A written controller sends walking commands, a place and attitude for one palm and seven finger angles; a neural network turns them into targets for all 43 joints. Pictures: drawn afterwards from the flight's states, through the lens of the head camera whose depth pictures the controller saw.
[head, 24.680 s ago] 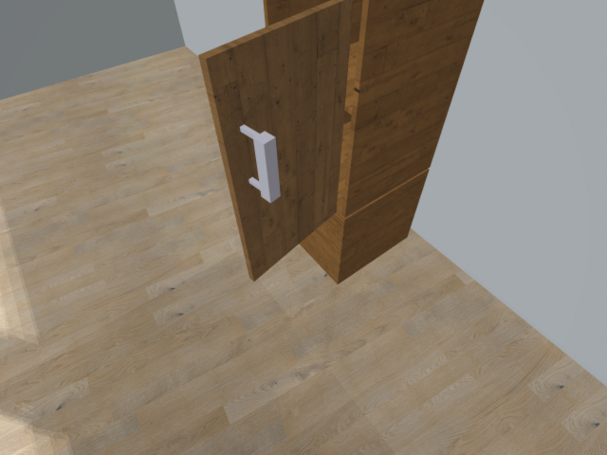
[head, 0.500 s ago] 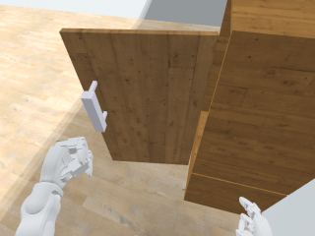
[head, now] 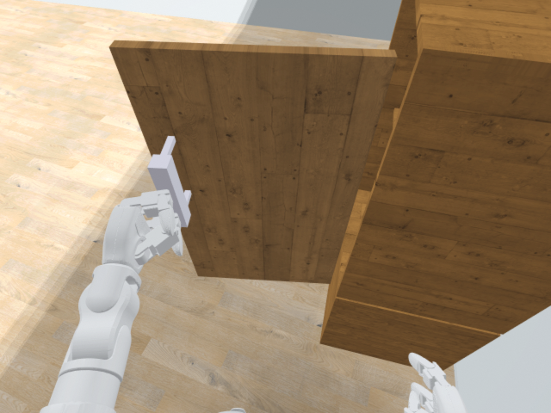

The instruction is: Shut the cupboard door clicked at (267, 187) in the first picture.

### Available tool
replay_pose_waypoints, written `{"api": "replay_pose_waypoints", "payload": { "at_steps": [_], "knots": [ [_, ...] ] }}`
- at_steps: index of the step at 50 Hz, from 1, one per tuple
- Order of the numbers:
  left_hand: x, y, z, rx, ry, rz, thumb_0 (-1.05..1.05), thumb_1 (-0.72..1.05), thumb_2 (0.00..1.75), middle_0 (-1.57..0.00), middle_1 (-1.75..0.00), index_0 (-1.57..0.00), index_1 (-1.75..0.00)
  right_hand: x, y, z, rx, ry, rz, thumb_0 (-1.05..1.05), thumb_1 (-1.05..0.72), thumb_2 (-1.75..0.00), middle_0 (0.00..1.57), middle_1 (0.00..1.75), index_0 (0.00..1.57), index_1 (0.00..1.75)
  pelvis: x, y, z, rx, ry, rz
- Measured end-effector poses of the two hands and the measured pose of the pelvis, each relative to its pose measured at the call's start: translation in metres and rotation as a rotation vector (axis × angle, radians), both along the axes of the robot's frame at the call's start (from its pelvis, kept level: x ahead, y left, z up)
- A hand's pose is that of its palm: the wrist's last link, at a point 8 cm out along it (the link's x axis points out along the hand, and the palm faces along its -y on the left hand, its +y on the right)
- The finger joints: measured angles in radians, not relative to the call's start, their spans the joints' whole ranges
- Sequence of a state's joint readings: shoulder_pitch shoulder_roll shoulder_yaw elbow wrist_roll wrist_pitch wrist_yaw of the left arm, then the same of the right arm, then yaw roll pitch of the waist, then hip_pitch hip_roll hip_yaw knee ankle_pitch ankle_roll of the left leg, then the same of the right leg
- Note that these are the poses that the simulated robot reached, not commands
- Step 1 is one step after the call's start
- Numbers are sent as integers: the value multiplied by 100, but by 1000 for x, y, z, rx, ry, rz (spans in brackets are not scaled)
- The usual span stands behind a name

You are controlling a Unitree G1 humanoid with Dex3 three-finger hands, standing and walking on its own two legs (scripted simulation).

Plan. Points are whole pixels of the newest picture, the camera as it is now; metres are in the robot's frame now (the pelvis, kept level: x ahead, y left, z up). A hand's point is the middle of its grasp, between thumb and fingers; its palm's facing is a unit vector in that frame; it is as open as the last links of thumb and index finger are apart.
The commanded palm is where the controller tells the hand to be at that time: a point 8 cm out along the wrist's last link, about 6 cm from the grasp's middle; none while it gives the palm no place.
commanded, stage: bring the fist close to the handle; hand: left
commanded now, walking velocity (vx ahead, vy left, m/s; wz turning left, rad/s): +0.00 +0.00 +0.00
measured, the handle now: (175, 182) +0.44 +0.18 +0.08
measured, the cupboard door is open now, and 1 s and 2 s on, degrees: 100 94 76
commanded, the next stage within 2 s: push the door shut along its arc in 0.48 s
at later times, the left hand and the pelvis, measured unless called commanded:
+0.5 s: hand (180, 238) +0.33 +0.15 +0.09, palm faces +0.01 -1.00 -0.04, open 3.1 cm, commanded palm +0.31 +0.20 +0.08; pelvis +0.00 -0.01 +0.00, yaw +0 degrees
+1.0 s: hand (186, 206) +0.39 +0.15 +0.09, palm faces -0.11 -0.99 -0.04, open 3.1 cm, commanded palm +0.37 +0.20 +0.08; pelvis -0.01 -0.01 +0.00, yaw +0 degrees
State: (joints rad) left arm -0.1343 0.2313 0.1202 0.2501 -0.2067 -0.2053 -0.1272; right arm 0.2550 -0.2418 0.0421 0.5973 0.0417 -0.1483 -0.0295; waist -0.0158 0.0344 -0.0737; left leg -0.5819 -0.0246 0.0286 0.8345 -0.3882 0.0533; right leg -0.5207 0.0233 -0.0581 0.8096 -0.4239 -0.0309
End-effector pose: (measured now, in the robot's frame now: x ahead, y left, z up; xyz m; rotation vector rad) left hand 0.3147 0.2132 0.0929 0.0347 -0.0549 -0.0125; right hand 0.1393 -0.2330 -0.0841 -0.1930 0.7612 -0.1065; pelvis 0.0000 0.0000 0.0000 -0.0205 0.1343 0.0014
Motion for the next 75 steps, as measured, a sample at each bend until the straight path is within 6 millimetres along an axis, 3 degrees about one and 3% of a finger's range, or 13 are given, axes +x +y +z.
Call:
{"api": "replay_pose_waypoints", "payload": {
  "at_steps": [7, 12, 24, 34, 40, 48, 56, 64, 75],
  "knots": [
    [13, -12, -9, -12, 68, -26, 1, 90, 90, -130, -150, -130, -150, -10, -5, -4, 1, 43, -22, 1, -90, -90, 20, 30, 21, 30, 2, 2, 2, 1, 1, -4],
    [12, -17, -4, -18, 21, -12, 2, 90, 90, -130, -150, -130, -150, -14, -10, -4, -1, 59, -36, 1, -90, -90, 20, 30, 21, 30, 5, 0, 3, 8, 0, -17],
    [-4, -8, -6, 2, 37, 19, 1, 90, 90, -130, -150, -131, -150, -8, -19, -2, -1, 52, -29, 1, -90, -90, 20, 30, 21, 30, 2, -9, 4, 10, -16, -9],
    [1, -3, -3, 7, 27, 6, 1, 90, 90, -130, -150, -131, -150, -3, -25, 0, -9, 29, -20, 1, -90, -90, 20, 30, 21, 30, -3, -16, 3, 11, -15, 1],
    [22, -6, -5, 12, 48, -44, 2, 90, 90, -130, -150, -131, -150, -11, -29, -5, -25, 56, -30, 1, -90, -90, 20, 30, 21, 30, -8, -16, 1, 8, -7, 8],
    [52, -4, -4, 7, 58, -82, 2, 89, 92, -131, -150, -131, -150, -36, -34, -14, -39, 139, -65, 1, -90, -90, 20, 30, 21, 30, -8, -14, -1, 7, 20, 2],
    [70, -8, -2, 7, 61, -136, 2, 90, 91, -131, -150, -131, -150, -60, -34, -20, -42, 213, -100, 1, -90, -90, 20, 30, 21, 30, -4, -7, -1, 2, 35, -1],
    [89, -10, -3, -1, 63, -167, 1, 90, 90, -131, -150, -131, -150, -73, -30, -22, -51, 257, -114, 1, -90, -90, 20, 30, 21, 30, -5, -1, -3, -4, 50, 2],
    [123, -30, -3, 0, 78, -245, 1, 90, 90, -130, -150, -131, -150, -90, -25, -29, -59, 315, -130, 1, -90, -90, 20, 30, 21, 30, -9, 6, -9, -11, 95, 4]
  ]
}}
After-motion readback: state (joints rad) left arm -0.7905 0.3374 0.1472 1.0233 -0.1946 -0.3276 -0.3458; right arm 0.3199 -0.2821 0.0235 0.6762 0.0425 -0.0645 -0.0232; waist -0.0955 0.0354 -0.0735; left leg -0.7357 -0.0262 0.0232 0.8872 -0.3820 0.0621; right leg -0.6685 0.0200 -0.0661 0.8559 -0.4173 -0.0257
